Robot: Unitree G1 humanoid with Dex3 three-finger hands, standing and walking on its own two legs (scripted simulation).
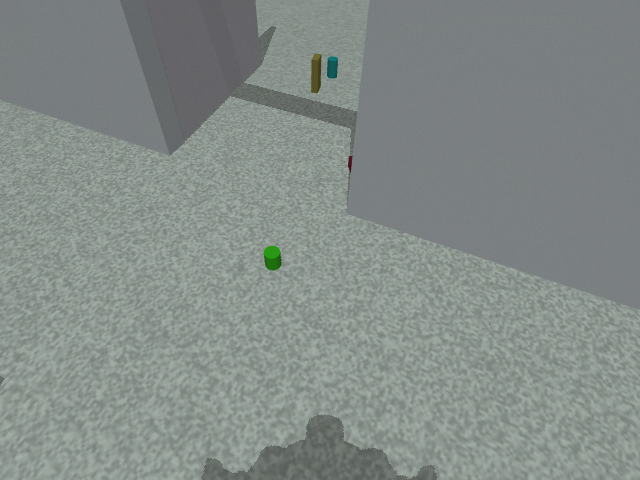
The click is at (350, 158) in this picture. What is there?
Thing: lying carton
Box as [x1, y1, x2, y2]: [348, 156, 352, 171]
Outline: 352,156 349,156 348,161 350,171
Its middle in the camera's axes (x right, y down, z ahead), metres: +0.21 -0.32 +1.91
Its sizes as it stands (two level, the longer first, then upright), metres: 0.177 0.085 0.062
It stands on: the floor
